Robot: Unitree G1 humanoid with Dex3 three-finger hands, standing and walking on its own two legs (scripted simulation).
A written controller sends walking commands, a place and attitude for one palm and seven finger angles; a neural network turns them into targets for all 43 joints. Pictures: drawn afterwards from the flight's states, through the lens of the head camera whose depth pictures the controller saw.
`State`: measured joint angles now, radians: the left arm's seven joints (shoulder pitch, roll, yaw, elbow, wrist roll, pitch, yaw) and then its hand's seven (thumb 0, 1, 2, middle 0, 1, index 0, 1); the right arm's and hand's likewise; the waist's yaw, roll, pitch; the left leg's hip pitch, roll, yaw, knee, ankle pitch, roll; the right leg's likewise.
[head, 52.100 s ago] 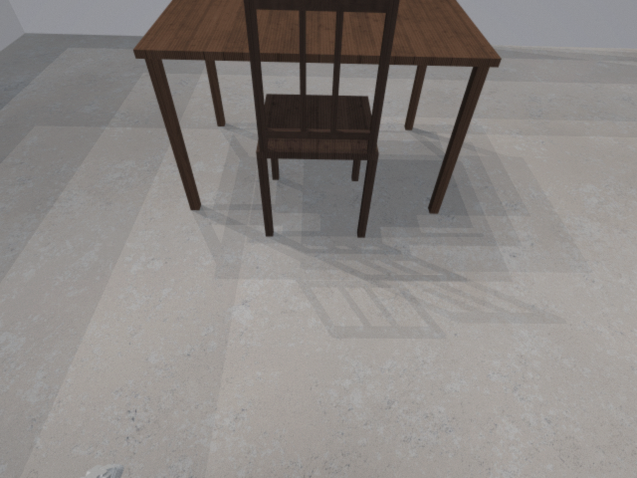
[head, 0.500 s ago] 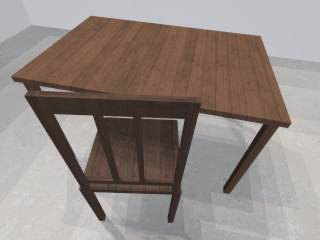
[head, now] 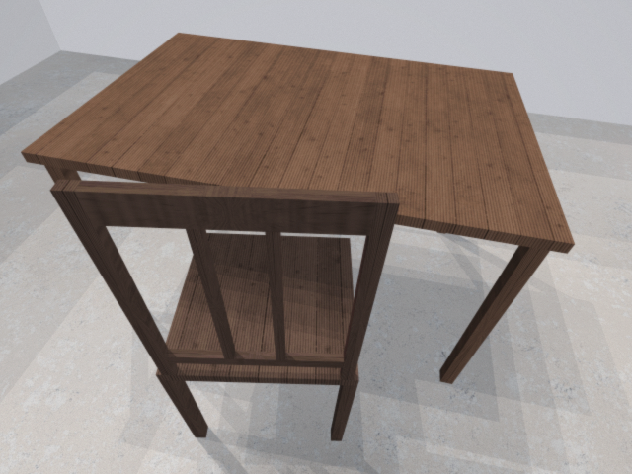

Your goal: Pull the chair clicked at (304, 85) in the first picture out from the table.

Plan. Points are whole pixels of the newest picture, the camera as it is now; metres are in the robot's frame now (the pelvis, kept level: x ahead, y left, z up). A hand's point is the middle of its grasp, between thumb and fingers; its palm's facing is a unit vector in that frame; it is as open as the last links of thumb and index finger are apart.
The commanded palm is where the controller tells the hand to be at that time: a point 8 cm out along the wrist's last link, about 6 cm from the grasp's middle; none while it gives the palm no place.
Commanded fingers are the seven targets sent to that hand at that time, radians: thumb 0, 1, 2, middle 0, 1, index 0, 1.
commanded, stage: look again from close up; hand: left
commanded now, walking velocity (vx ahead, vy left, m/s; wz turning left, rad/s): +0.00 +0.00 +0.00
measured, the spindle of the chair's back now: (216, 303) +0.39 +0.19 -0.06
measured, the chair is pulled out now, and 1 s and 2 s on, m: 0.14 0.14 0.14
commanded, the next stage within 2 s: raise the hand toward the chair's back in 0.20 s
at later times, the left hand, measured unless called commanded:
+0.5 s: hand (166, 456) +0.16 +0.20 -0.07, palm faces +0.19 -0.96 -0.22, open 7.6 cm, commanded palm +0.10 +0.21 -0.07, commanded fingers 0.00 0.64 0.79 -0.17 -0.26 -0.17 -0.26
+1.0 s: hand (195, 455) +0.16 +0.16 -0.06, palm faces +0.03 -1.00 -0.07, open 11.7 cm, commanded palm +0.13 +0.22 -0.06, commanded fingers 0.00 0.06 0.54 -0.12 -0.17 -0.12 -0.17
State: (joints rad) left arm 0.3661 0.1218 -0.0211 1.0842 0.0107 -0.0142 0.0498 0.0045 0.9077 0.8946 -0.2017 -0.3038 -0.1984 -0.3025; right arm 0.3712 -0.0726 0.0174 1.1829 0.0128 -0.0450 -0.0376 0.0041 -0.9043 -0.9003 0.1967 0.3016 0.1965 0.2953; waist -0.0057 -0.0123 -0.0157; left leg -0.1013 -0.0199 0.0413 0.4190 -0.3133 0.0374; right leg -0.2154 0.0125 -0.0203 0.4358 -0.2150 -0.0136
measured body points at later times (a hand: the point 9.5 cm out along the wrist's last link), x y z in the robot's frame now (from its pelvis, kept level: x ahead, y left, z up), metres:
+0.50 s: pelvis -0.01 +0.00 -0.02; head +0.03 -0.01 +0.43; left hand +0.15 +0.25 -0.06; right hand +0.05 -0.26 -0.14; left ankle -0.05 +0.09 -0.74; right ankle +0.01 -0.11 -0.74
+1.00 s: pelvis -0.02 -0.04 -0.12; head +0.09 -0.03 +0.32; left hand +0.16 +0.22 -0.06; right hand +0.24 -0.20 -0.20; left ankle -0.05 +0.09 -0.74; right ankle +0.01 -0.11 -0.74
